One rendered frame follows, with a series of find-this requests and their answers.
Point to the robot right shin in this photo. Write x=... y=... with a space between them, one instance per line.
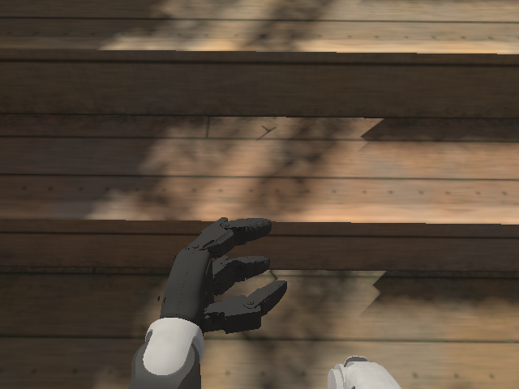
x=354 y=358

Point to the left robot hand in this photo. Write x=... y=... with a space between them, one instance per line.
x=194 y=279

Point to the right robot thigh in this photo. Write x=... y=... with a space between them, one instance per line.
x=361 y=375

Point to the robot left forearm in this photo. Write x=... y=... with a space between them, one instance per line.
x=170 y=357

